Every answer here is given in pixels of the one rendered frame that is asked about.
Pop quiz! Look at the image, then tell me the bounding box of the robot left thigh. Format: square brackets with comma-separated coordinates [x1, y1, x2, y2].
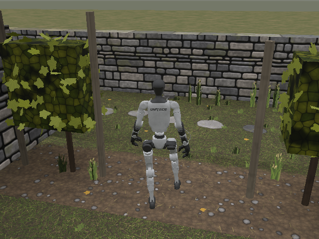
[142, 139, 155, 178]

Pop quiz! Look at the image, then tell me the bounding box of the robot right hand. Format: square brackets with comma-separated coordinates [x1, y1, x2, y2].
[178, 144, 190, 158]

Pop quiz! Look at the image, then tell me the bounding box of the humanoid robot head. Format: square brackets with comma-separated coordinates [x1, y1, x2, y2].
[150, 79, 167, 103]

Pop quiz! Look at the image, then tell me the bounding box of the left robot forearm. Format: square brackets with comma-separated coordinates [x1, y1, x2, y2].
[132, 120, 141, 138]

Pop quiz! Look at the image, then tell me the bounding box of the robot left hand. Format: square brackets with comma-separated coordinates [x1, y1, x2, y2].
[131, 136, 142, 146]

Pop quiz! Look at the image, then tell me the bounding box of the robot right upper arm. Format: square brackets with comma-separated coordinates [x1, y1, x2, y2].
[169, 101, 182, 129]

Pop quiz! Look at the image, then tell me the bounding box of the right robot forearm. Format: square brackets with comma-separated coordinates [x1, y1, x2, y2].
[177, 121, 188, 146]

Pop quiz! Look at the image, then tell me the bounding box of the robot left upper arm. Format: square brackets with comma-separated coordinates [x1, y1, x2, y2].
[135, 101, 149, 127]

